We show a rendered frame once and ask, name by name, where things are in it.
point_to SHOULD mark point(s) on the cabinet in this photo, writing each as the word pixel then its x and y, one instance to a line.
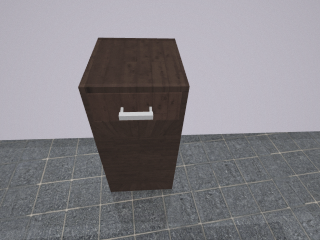
pixel 136 155

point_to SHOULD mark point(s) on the handle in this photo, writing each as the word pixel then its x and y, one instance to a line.
pixel 135 115

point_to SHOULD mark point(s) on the drawer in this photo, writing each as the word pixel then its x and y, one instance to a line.
pixel 106 106

